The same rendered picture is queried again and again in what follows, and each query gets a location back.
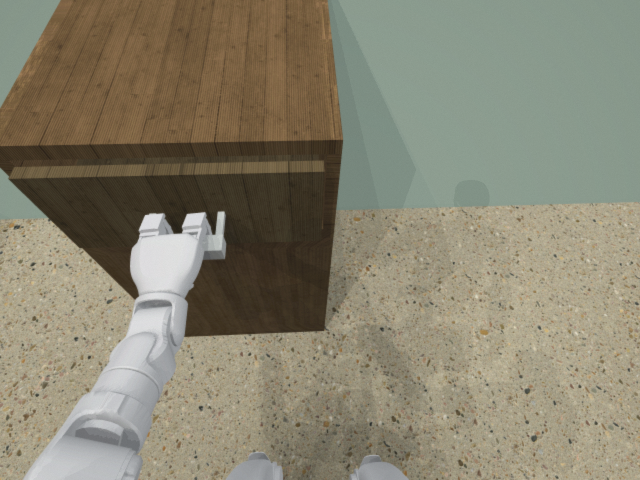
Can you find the handle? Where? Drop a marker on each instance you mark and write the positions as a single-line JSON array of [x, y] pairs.
[[215, 245]]

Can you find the robot left forearm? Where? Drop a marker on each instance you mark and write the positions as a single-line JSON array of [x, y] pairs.
[[118, 409]]

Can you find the left robot upper arm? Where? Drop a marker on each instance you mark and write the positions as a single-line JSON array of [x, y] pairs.
[[74, 458]]

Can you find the robot right shin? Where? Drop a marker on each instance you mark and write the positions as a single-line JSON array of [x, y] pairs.
[[370, 459]]

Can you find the robot left shin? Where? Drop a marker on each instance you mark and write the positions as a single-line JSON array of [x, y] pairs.
[[258, 455]]

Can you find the robot left hand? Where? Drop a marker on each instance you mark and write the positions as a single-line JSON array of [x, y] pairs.
[[168, 262]]

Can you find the robot shin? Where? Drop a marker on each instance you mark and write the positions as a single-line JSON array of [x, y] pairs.
[[258, 455], [370, 459]]

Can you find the drawer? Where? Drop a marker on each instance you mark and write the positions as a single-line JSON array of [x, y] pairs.
[[102, 202]]

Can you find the cabinet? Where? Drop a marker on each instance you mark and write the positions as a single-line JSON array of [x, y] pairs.
[[192, 78]]

